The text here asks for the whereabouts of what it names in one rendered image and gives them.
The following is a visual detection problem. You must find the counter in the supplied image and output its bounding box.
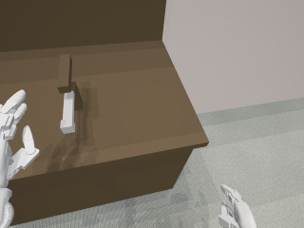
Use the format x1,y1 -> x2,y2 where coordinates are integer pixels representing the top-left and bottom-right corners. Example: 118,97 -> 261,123
0,0 -> 209,226

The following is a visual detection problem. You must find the tap lever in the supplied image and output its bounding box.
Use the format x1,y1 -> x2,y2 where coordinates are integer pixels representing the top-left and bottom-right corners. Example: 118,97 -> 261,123
60,90 -> 75,134

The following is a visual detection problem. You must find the left robot forearm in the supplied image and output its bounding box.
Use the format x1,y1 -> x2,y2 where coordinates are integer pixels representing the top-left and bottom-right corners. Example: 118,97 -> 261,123
0,188 -> 14,228

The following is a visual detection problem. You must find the left robot hand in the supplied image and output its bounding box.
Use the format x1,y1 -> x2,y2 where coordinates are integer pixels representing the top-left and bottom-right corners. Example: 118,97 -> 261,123
0,89 -> 39,188

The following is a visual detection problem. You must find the right robot hand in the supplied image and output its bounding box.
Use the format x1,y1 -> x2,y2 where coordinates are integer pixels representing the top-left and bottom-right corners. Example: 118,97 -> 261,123
218,184 -> 257,228

